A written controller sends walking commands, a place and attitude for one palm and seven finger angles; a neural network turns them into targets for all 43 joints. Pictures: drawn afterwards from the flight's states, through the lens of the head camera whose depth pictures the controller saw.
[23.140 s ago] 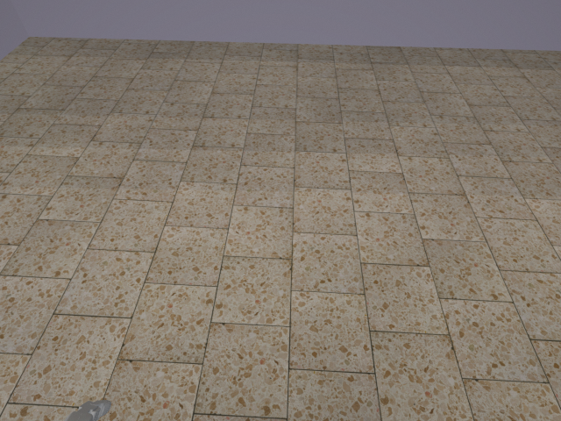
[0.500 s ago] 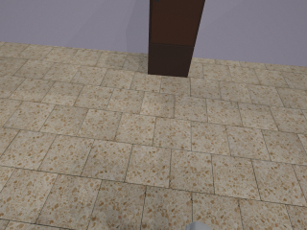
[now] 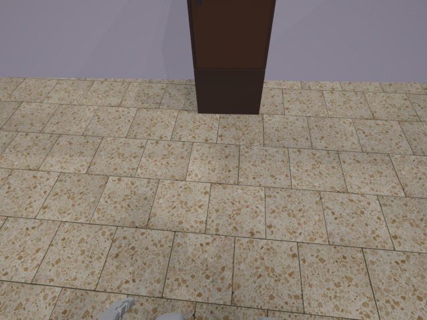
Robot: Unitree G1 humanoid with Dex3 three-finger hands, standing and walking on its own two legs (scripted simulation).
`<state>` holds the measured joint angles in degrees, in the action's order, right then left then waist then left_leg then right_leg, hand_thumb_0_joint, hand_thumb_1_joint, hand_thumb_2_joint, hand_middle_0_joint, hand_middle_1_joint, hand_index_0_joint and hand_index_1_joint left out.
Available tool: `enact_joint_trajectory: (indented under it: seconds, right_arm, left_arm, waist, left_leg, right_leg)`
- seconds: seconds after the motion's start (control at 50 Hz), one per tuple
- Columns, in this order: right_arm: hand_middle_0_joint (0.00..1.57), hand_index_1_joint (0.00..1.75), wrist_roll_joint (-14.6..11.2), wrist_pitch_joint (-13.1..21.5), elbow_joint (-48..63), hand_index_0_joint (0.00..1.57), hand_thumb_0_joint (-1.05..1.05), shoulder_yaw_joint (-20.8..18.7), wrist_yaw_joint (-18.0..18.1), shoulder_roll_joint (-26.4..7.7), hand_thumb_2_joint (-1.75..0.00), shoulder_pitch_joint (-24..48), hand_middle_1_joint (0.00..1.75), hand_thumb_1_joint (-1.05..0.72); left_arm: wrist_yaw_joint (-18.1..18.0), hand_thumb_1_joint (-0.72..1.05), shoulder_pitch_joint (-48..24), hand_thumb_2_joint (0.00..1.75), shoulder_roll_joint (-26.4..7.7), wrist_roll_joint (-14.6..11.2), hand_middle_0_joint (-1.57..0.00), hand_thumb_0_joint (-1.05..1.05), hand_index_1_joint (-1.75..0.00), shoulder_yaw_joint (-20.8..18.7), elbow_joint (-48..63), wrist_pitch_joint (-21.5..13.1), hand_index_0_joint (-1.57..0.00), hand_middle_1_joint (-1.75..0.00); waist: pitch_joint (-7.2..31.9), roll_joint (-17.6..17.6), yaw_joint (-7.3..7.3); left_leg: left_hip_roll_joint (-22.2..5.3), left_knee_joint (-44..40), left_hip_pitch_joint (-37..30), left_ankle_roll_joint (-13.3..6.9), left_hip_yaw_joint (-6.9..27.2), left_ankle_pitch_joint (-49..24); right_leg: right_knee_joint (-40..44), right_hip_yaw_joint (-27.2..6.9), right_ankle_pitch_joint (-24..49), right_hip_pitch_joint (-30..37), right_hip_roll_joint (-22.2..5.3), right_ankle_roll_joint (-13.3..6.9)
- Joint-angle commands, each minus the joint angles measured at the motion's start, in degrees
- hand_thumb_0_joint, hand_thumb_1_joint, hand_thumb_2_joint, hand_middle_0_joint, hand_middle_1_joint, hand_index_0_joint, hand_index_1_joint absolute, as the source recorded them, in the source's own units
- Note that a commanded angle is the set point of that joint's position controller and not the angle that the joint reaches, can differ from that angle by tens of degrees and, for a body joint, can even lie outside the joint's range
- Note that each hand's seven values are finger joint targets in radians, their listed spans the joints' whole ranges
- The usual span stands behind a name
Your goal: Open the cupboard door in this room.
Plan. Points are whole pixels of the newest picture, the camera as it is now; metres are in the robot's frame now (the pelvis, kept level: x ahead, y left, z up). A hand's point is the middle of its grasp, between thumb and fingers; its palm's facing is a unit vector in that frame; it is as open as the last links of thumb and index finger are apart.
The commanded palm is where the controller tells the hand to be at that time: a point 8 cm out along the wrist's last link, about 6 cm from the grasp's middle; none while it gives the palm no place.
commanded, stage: turn or walk to find it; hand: left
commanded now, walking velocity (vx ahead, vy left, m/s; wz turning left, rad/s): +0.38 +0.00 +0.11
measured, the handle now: out of the picture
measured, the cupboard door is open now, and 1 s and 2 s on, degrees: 0 0 0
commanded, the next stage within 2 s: stand and wait in 0.28 s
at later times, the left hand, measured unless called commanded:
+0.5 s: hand (117, 319) +0.15 +0.22 -0.18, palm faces +0.12 -0.98 -0.14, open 7.3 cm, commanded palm none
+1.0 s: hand (138, 245) +0.30 +0.20 -0.16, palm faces +0.07 -0.97 -0.24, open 7.2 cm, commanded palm none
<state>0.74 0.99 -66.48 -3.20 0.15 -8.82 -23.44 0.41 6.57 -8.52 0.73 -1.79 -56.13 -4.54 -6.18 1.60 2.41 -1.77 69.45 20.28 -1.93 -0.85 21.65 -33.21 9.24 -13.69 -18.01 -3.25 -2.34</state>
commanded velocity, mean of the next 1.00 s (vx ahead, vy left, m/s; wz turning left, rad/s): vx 0.10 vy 0.00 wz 0.02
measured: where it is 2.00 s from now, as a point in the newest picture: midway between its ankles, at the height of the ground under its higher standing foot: (211, 303)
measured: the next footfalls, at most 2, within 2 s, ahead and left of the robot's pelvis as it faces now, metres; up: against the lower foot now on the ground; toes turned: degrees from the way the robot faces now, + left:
left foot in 0.36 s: +0.28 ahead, +0.16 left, +0.00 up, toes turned +10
right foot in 0.74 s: +0.33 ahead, -0.08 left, +0.00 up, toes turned -6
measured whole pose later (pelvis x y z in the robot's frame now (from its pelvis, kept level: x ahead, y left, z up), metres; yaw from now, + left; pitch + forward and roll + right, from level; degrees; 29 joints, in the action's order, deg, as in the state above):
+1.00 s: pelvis +0.28 +0.02 +0.01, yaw +2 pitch -2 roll +1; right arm 0.7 0.7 -68.4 -0.3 1.6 -6.1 -19.0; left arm -2.4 12.5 -9.1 -0.3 -0.6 -64.3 -1.3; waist -1.7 1.2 0.7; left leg -3.3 22.4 6.0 1.8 -7.6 14.4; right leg -26.1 8.0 -13.2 -11.4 -1.9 -2.1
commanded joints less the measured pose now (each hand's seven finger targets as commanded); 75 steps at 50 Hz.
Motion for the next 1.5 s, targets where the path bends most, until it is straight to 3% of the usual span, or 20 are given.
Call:
enact_joint_trajectory:
  seconds: [0.0,0.1,0.18,0.24,0.28,0.3,0.32,0.34,0.36,0.38,0.42,0.48,0.64,0.66,0.7,0.74,0.76,0.82,0.88,1.48]
  right_arm:
    - [0.2,0.3,0.9,0.6,5.3,0.2,0.0,-0.6,-0.7,-1.7,-0.9,1.2,0.3,-0.9]
    - [0.2,0.3,0.8,0.3,8.1,0.2,0.0,-0.6,-1.9,-1.1,-0.9,7.4,0.3,-0.9]
    - [0.2,0.3,0.7,1.1,10.9,0.2,0.0,-0.1,-2.5,-1.6,-0.9,16.3,0.3,-0.9]
    - [0.2,0.3,0.6,1.7,12.2,0.2,0.0,-0.2,-2.5,-2.9,-0.9,18.6,0.3,-0.9]
    - [0.2,0.3,0.9,2.2,11.2,0.2,0.0,-0.4,-2.0,-4.3,-0.9,14.9,0.3,-0.9]
    - [0.2,0.3,1.1,2.7,9.0,0.2,0.0,-0.9,-1.5,-6.6,-0.9,8.0,0.3,-0.9]
    - [0.2,0.3,1.6,3.1,7.1,0.2,0.0,-2.0,-0.6,-12.0,-0.9,0.4,0.3,-0.9]
    - [0.2,0.3,0.9,2.5,6.1,0.2,0.0,-2.8,0.0,-16.9,-0.9,-4.5,0.3,-0.9]
    - [0.2,0.3,0.5,2.3,5.7,0.2,0.0,-2.3,0.5,-15.9,-0.9,-2.8,0.3,-0.9]
    - [0.2,0.3,0.3,2.3,7.0,0.2,0.0,-2.1,0.8,-14.4,-0.9,1.4,0.3,-0.9]
    - [0.2,0.3,0.4,2.6,7.9,0.2,0.0,-0.4,0.9,-9.0,-0.9,7.6,0.3,-0.9]
    - [0.2,0.3,0.1,3.1,7.7,0.2,0.0,0.4,1.1,-6.9,-0.9,10.1,0.3,-0.9]
    - [0.2,0.3,0.4,1.5,6.5,0.2,0.0,0.0,1.4,-5.9,-0.9,10.1,0.3,-0.9]
    - [0.2,0.3,0.4,1.2,6.3,0.2,0.0,0.0,1.5,-6.0,-0.9,10.5,0.3,-0.9]
    - [0.2,0.3,0.0,1.0,5.7,0.2,0.0,0.4,1.3,-4.1,-0.9,9.7,0.3,-0.9]
    - [0.2,0.3,-0.1,-0.1,4.9,0.2,0.0,1.3,0.9,-1.4,-0.9,6.0,0.3,-0.9]
    - [0.2,0.3,0.2,-0.5,3.9,0.2,0.0,1.5,1.0,-2.0,-0.9,4.9,0.3,-0.9]
    - [0.2,0.3,0.2,0.0,1.3,0.2,0.0,1.8,1.1,-1.7,-0.9,1.7,0.3,-0.9]
    - [0.2,0.3,0.1,0.9,0.2,0.2,0.0,2.2,1.4,-1.9,-0.9,2.2,0.3,-0.9]
    - [0.2,0.3,0.0,-0.2,0.5,0.2,0.0,2.1,2.1,-0.7,-0.9,1.5,0.3,-0.9]
  left_arm:
    - [-0.9,0.9,9.0,0.9,-6.4,0.5,-0.2,0.0,-0.3,-2.0,-2.0,-0.2,-0.2,-0.3]
    - [-0.8,0.9,10.7,0.9,-7.5,0.6,-0.2,0.0,-0.3,-2.3,-3.6,-0.9,-0.2,-0.3]
    - [-0.7,0.9,14.7,0.9,-8.7,0.5,-0.2,0.0,-0.3,-2.0,-5.6,-0.8,-0.2,-0.3]
    - [-0.9,0.9,15.9,0.9,-9.8,0.7,-0.2,0.0,-0.3,-2.3,-6.4,-0.3,-0.2,-0.3]
    - [-1.1,0.9,15.4,0.9,-9.8,0.5,-0.2,0.0,-0.3,-2.3,-6.5,0.0,-0.2,-0.3]
    - [-1.2,0.9,15.3,0.9,-9.3,0.1,-0.2,0.0,-0.3,-2.1,-6.5,0.2,-0.2,-0.3]
    - [-0.9,0.9,17.7,0.9,-7.1,-0.3,-0.2,0.0,-0.3,-1.6,-5.9,0.4,-0.2,-0.3]
    - [-0.6,0.9,17.2,0.9,-5.1,-0.6,-0.2,0.0,-0.3,-0.6,-4.5,0.1,-0.2,-0.3]
    - [-1.2,0.9,15.8,0.9,-5.4,-0.3,-0.2,0.0,-0.3,-0.6,-4.2,0.5,-0.2,-0.3]
    - [-1.4,0.9,12.8,0.9,-5.0,-0.5,-0.2,0.0,-0.3,-0.6,-4.1,0.8,-0.2,-0.3]
    - [-0.9,0.9,11.7,0.9,-4.4,0.1,-0.2,0.0,-0.3,-0.8,-5.2,1.5,-0.2,-0.3]
    - [-1.0,0.9,16.0,0.9,-2.0,0.1,-0.2,0.0,-0.3,-0.5,-6.7,3.2,-0.2,-0.3]
    - [-1.6,0.9,11.8,0.9,-1.5,0.4,-0.2,0.0,-0.3,0.1,-5.1,4.4,-0.2,-0.3]
    - [-1.6,0.9,13.1,0.9,-1.9,0.4,-0.2,0.0,-0.3,0.2,-5.4,4.3,-0.2,-0.3]
    - [-1.9,0.9,15.1,0.9,-5.0,0.5,-0.2,0.0,-0.3,0.1,-6.5,3.5,-0.2,-0.3]
    - [-1.9,0.9,11.1,0.9,-8.7,0.2,-0.2,0.0,-0.3,-0.1,-6.0,2.6,-0.2,-0.3]
    - [-1.9,0.9,10.1,0.9,-9.6,-0.2,-0.2,0.0,-0.3,-0.5,-5.9,2.1,-0.2,-0.3]
    - [-2.0,0.9,7.7,0.9,-6.8,-0.6,-0.2,0.0,-0.3,0.1,-5.9,2.2,-0.2,-0.3]
    - [-2.3,0.9,9.3,0.9,-5.4,-0.9,-0.2,0.0,-0.3,0.5,-6.6,2.6,-0.2,-0.3]
    - [-2.9,0.9,15.6,0.9,-2.5,-0.3,-0.2,0.0,-0.3,0.9,-8.9,2.8,-0.2,-0.3]
  waist:
    - [3.8,-8.5,-2.04]
    - [1.4,-9.0,-1.86]
    - [-0.7,-8.7,-4.57]
    - [-0.3,-8.2,-4.68]
    - [1.4,-6.5,-1.99]
    - [6.0,-2.4,1.04]
    - [14.2,7.3,3.33]
    - [16.8,16.0,4.0]
    - [18.0,12.3,3.42]
    - [12.7,10.7,2.57]
    - [6.0,6.4,-0.61]
    - [7.7,6.0,-3.62]
    - [3.7,6.1,-3.61]
    - [3.7,5.1,-4.75]
    - [4.2,-1.5,-5.46]
    - [2.6,-13.2,-2.35]
    - [3.8,-17.1,-2.19]
    - [4.9,-8.5,-1.1]
    - [5.5,-1.4,-2.77]
    - [0.0,-1.7,-2.32]
  left_leg:
    - [-5.9,-0.3,11.4,2.1,1.1,-6.9]
    - [-6.6,-16.2,11.0,3.9,-2.7,-11.1]
    - [-5.3,-27.0,10.0,3.4,-4.6,-12.5]
    - [-4.8,-32.1,6.7,2.2,-4.9,-9.9]
    - [-2.4,-38.3,-3.0,1.7,-6.8,-9.9]
    - [-1.7,-43.0,-14.5,1.0,-6.8,-13.1]
    - [-12.4,-43.5,-29.8,-2.7,5.8,-23.0]
    - [-23.5,-45.9,-36.3,-8.4,19.0,-39.7]
    - [-25.3,-47.2,-33.3,-10.6,17.7,-40.5]
    - [-24.8,-48.7,-26.1,-10.9,15.9,-38.1]
    - [-19.8,-51.3,-15.2,-8.1,8.0,-37.9]
    - [-15.4,-52.6,-9.7,-6.0,0.3,-40.5]
    - [-13.5,-51.7,-5.3,-5.7,0.4,-27.2]
    - [-13.0,-50.0,-5.1,-5.0,0.2,-24.5]
    - [-8.2,-44.3,-3.6,-0.2,-2.1,-14.4]
    - [-2.4,-42.8,-3.2,3.5,-4.8,-2.2]
    - [-2.6,-41.5,-7.3,3.7,-4.6,-1.3]
    - [-4.1,-47.2,-12.8,3.1,-2.6,-12.2]
    - [-6.4,-50.4,-11.8,2.3,-1.6,-19.6]
    - [-5.5,-51.2,-12.3,2.1,-2.5,-10.1]
  right_leg:
    - [21.2,-12.3,2.6,5.1,-14.8,-3.8]
    - [22.7,-6.6,6.0,4.3,-12.5,-4.6]
    - [22.3,-7.1,7.5,8.4,-13.2,-4.9]
    - [19.6,-7.5,10.3,12.3,-15.1,-5.0]
    - [12.2,-5.2,17.5,10.9,-13.6,-3.6]
    - [0.4,-1.8,23.4,8.5,-10.5,-1.7]
    - [-14.4,1.6,11.9,-1.9,-4.7,1.7]
    - [-29.2,0.4,-19.9,-12.3,0.4,3.3]
    - [-35.3,-4.4,-22.5,-14.1,-0.9,2.8]
    - [-37.7,-5.8,-19.4,-15.8,-2.8,3.1]
    - [-34.5,-7.0,-14.1,-12.9,-5.1,3.9]
    - [-28.2,-6.2,-8.5,-5.9,-4.6,4.8]
    - [-5.3,-4.0,-2.2,3.2,-2.4,5.4]
    - [-0.8,-3.8,0.2,5.5,-2.3,5.4]
    - [10.1,-7.3,9.6,11.0,-4.8,4.7]
    - [15.1,-16.2,13.4,7.3,-13.7,-1.1]
    - [17.8,-17.7,12.8,4.4,-14.4,-3.1]
    - [14.4,-11.6,12.5,3.7,-9.1,-1.7]
    - [11.2,-8.0,15.1,8.7,-5.6,0.8]
    - [17.4,-9.7,2.7,4.2,-4.8,0.5]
